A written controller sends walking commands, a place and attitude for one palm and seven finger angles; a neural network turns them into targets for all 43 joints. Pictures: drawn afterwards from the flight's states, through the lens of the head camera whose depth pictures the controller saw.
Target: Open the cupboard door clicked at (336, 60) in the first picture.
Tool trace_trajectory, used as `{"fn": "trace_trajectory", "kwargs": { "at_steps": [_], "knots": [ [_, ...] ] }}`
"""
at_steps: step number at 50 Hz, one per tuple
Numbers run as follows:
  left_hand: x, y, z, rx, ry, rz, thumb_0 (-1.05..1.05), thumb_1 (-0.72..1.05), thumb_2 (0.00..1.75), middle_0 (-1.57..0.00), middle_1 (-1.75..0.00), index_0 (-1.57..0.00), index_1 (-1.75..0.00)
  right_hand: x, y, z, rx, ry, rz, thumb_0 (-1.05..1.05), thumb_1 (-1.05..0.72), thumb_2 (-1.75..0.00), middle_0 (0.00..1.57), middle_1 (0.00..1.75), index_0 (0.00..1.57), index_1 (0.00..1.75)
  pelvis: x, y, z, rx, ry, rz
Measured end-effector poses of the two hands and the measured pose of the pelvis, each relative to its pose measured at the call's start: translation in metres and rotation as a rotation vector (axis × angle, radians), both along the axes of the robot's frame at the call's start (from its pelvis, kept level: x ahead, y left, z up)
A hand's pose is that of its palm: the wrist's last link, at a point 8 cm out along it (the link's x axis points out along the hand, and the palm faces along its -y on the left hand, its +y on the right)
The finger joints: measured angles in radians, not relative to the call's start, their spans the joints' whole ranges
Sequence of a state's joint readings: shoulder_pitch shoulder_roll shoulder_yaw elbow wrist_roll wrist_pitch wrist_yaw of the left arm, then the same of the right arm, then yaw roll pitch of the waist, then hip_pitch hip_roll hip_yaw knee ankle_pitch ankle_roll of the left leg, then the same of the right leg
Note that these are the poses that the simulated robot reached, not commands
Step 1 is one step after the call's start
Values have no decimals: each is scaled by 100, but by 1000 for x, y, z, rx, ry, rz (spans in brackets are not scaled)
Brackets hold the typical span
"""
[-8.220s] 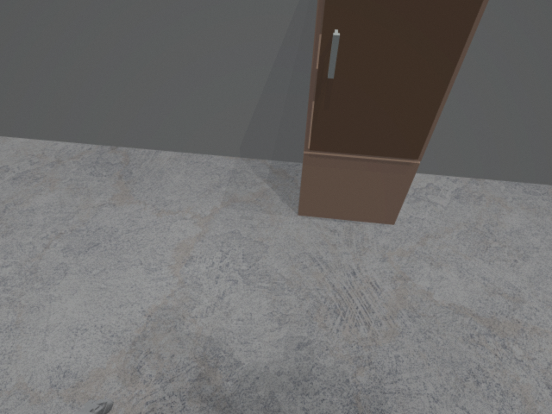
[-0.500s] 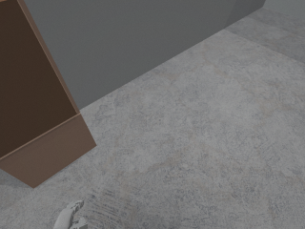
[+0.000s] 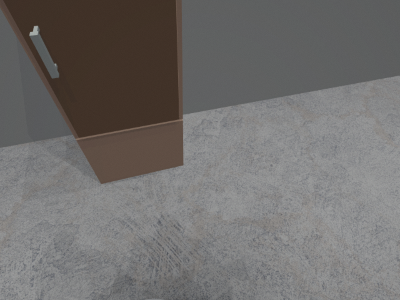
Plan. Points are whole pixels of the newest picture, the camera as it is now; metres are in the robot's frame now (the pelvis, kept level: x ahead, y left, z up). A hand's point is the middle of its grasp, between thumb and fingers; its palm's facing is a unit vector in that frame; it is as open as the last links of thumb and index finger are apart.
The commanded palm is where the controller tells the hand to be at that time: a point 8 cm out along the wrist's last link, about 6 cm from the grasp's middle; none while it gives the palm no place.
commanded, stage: turn to face it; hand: left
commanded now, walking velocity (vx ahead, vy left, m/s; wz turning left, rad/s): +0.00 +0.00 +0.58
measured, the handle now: (46, 52) +0.69 +0.50 +0.06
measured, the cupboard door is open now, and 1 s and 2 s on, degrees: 0 0 0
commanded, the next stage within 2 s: take the last steps up to it in 0.54 s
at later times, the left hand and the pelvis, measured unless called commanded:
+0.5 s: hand out of the picture +0.07 +0.18 -0.12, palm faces +0.23 -0.93 -0.30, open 7.4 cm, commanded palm none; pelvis +0.01 -0.04 +0.01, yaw +13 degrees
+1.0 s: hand out of the picture -0.08 +0.19 -0.16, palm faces +0.40 -0.90 -0.18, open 7.4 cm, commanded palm none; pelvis +0.02 +0.02 +0.02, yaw +20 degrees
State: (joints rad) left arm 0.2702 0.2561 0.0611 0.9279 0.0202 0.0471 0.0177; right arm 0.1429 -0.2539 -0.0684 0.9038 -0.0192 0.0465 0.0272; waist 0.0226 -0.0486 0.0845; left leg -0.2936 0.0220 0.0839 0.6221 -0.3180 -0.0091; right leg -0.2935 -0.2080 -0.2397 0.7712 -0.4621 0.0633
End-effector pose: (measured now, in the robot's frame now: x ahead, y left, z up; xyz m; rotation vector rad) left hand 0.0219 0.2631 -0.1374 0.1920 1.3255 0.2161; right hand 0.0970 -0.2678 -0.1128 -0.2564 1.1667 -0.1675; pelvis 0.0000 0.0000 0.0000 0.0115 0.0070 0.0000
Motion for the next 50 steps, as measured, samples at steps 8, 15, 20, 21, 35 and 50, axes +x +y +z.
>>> {"fn": "trace_trajectory", "kwargs": {
  "at_steps": [8,15,20,21,35,50],
  "knots": [
    [6,19,17,5,-47,76,1,90,90,-20,-30,-19,-30,29,30,20,-4,-31,99,0,-91,-90,20,30,20,30,4,8,17,-32,-4,80],
    [35,6,33,31,-151,87,0,90,90,-20,-30,-19,-30,29,30,8,46,-3,127,1,-91,-90,20,30,20,30,7,-5,19,-17,-7,138],
    [48,-18,39,64,-221,86,0,90,90,-20,-30,-19,-30,25,11,-16,90,31,126,1,-91,-90,20,30,21,30,12,-27,9,10,-9,174],
    [47,-24,39,73,-230,86,0,90,90,-20,-30,-19,-30,25,7,-21,97,38,124,1,-91,-90,20,30,20,30,12,-30,7,9,-14,181],
    [-42,-65,35,18,-101,260,0,90,90,-20,-30,-20,-30,24,-4,-13,65,157,221,1,-91,-90,19,30,20,30,9,-40,20,22,-27,303],
    [-125,-27,4,-110,111,394,1,90,90,-20,-30,-19,-30,38,85,10,30,51,314,0,-92,-90,20,30,20,30,20,24,20,-27,-43,347]
  ]
}}
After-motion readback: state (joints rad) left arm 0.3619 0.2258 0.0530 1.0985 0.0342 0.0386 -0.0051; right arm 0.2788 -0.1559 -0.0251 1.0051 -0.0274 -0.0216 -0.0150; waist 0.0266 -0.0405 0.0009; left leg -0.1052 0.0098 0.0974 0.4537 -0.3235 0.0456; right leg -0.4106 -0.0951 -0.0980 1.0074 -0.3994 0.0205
